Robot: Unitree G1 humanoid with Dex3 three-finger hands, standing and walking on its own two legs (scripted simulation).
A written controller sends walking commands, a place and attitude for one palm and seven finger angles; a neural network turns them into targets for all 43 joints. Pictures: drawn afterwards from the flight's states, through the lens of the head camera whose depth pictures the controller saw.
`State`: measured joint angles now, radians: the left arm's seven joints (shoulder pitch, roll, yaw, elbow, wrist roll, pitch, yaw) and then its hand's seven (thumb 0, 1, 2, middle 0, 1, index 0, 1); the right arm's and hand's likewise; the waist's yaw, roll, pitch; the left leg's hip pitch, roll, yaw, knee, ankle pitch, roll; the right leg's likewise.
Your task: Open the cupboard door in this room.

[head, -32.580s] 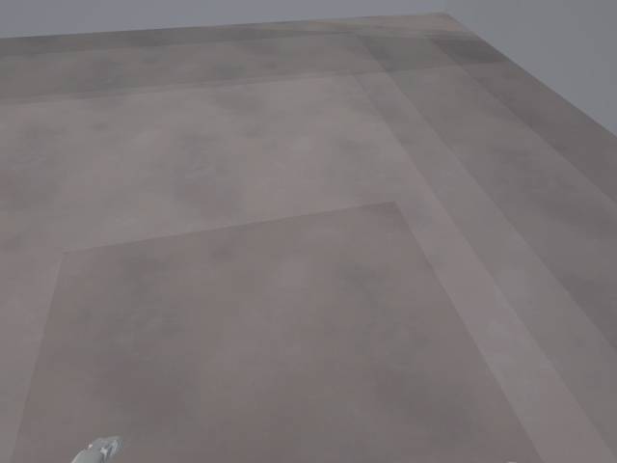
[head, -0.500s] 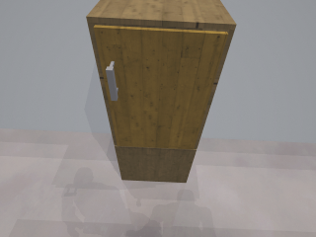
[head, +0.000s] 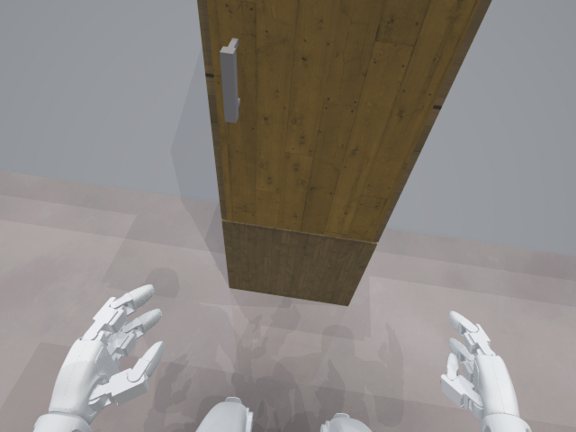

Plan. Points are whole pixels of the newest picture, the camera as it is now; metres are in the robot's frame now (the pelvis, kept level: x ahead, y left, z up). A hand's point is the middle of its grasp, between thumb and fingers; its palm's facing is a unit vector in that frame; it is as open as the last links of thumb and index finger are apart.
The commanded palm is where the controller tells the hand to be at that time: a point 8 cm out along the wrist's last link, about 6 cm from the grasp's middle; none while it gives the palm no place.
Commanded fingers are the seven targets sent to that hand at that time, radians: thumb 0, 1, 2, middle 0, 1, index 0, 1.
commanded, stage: raise the hand with hooked fingers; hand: left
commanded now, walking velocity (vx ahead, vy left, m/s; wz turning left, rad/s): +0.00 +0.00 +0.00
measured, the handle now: (232, 81) +0.63 +0.15 +0.16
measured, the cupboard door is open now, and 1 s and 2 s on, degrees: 0 0 0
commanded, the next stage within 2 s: move the hooked fingers beside the handle in 1.66 s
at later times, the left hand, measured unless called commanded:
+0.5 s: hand (112, 268) +0.27 +0.23 +0.11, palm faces +0.06 -0.99 -0.10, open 11.7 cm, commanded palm +0.25 +0.28 +0.10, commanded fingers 0.00 -0.22 0.42 -0.28 -1.02 -0.28 -1.02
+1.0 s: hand (102, 220) +0.32 +0.25 +0.14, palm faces -0.02 -1.00 -0.05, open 13.9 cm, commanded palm +0.29 +0.30 +0.16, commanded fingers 0.00 -0.50 0.30 -0.30 -1.20 -0.30 -1.20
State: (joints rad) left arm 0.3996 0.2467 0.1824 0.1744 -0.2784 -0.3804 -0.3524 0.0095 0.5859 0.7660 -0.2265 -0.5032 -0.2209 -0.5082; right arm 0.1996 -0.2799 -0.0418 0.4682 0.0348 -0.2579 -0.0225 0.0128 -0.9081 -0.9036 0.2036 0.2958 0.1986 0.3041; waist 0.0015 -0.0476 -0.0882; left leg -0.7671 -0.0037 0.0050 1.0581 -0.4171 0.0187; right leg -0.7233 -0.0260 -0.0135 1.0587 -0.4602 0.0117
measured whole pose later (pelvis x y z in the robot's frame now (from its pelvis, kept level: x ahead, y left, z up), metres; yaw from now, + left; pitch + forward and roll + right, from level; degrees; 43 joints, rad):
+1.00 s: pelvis +0.05 -0.01 +0.04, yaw +1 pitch +6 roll -2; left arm 0.04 0.43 0.40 0.25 -0.38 -0.10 -0.52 -0.01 -0.48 0.31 -0.30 -1.18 -0.29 -1.19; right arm 0.26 -0.28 0.05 0.54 0.06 -0.22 -0.10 0.01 -0.91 -0.90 0.21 0.30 0.20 0.30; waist 0.02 0.04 -0.08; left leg -0.53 0.02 -0.03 0.81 -0.38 0.00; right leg -0.46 0.01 -0.05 0.77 -0.41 0.00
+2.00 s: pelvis +0.05 -0.01 +0.05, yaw +0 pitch +5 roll -1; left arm -0.25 0.46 0.42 0.49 -0.33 -0.12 -0.53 -0.01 -0.50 0.30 -0.30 -1.20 -0.30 -1.20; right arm 0.27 -0.28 0.06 0.58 0.06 -0.20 -0.12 0.01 -0.91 -0.90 0.21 0.30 0.20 0.30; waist 0.00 0.02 -0.05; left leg -0.49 0.02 -0.02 0.74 -0.34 -0.01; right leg -0.42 0.00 -0.04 0.71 -0.37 -0.01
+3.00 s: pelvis +0.05 +0.00 +0.04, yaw -1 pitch +13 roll -2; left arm -0.81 0.59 0.41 1.10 -0.18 -0.24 -0.46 -0.01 -0.50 0.30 -0.30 -1.20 -0.29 -1.20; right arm 0.39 -0.29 0.03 0.63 0.04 -0.02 -0.07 0.01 -0.91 -0.90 0.21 0.30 0.20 0.30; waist -0.11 0.01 -0.08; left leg -0.69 0.03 0.00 0.83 -0.37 0.01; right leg -0.63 0.01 -0.02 0.78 -0.38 0.01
